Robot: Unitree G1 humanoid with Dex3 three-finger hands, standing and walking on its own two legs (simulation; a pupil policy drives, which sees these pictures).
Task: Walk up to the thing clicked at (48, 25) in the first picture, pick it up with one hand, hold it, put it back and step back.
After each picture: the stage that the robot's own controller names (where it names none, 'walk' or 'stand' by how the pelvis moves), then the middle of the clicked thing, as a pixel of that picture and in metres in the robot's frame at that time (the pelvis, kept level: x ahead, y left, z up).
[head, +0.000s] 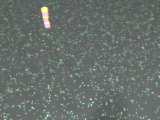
stand; (46, 17) +1.67 +0.48 -0.66
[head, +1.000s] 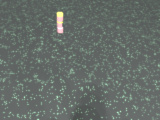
walk; (60, 22) +1.58 +0.24 -0.64
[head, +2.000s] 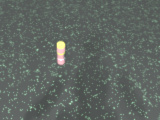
walk; (61, 53) +1.03 +0.18 -0.65
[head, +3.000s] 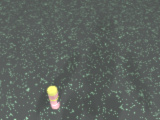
walk; (54, 98) +0.62 +0.23 -0.64
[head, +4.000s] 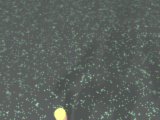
stand; (62, 119) +0.42 +0.21 -0.63
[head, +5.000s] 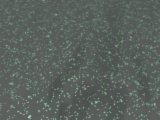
stand; out of the picture +0.36 +0.19 -0.66
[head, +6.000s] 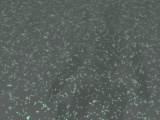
stand; out of the picture +0.37 +0.21 -0.66
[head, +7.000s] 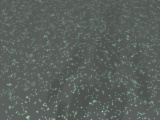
stand; out of the picture +0.37 +0.20 -0.66
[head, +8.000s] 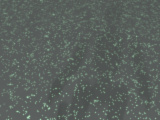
stand; out of the picture +0.36 +0.20 -0.66
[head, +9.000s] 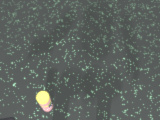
go down; (45, 102) +0.39 +0.20 -0.55
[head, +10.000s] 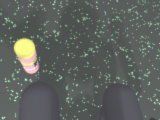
go down; (28, 58) +0.45 +0.23 -0.26
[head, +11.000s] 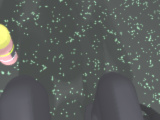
close in; (3, 48) +0.43 +0.26 -0.21
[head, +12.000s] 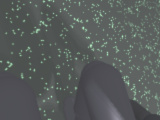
close; out of the picture +0.42 +0.28 -0.16
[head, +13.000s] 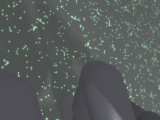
lift; out of the picture +0.41 +0.28 -0.16
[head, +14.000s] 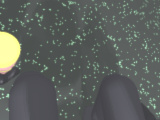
lift; (1, 59) +0.34 +0.26 -0.08
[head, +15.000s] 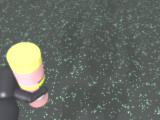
lift; (32, 80) +0.32 +0.17 +0.07
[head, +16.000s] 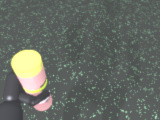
hold; (36, 85) +0.32 +0.16 +0.04
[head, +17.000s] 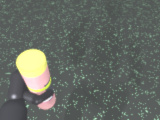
crouch; (40, 84) +0.32 +0.16 +0.04
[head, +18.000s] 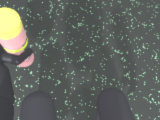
crouch; (16, 44) +0.44 +0.20 -0.04
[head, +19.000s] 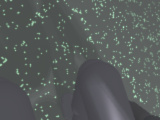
lower; out of the picture +0.42 +0.29 -0.17
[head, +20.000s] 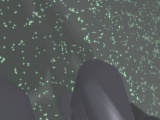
lower; out of the picture +0.43 +0.30 -0.16
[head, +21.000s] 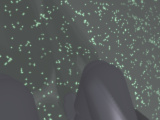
lower; out of the picture +0.42 +0.29 -0.16
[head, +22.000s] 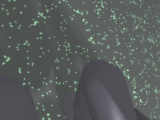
lower; out of the picture +0.42 +0.30 -0.16
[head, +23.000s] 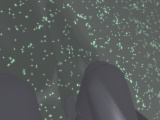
loosen; out of the picture +0.42 +0.26 -0.15
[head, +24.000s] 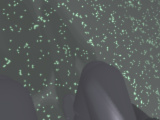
withdraw; out of the picture +0.42 +0.27 -0.17
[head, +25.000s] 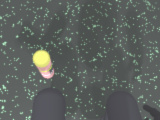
walk; (45, 66) +0.45 +0.21 -0.35
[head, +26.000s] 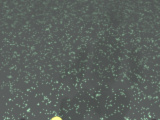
stand; out of the picture +0.38 +0.17 -0.59
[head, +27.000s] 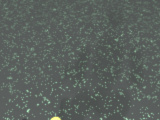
stand; out of the picture +0.38 +0.18 -0.60
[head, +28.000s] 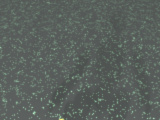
stand; out of the picture +0.40 +0.16 -0.64
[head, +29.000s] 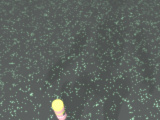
walk; (59, 110) +0.43 +0.19 -0.63
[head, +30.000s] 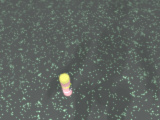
walk; (66, 85) +0.62 +0.19 -0.64
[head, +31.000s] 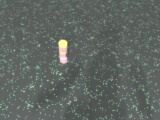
walk; (63, 52) +0.97 +0.16 -0.64
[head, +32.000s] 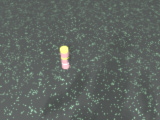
stand; (64, 58) +0.99 +0.19 -0.64
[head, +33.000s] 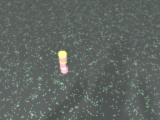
stand; (63, 62) +1.02 +0.21 -0.66
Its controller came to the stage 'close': yes
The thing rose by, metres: 0.68
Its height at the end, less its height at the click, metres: +0.00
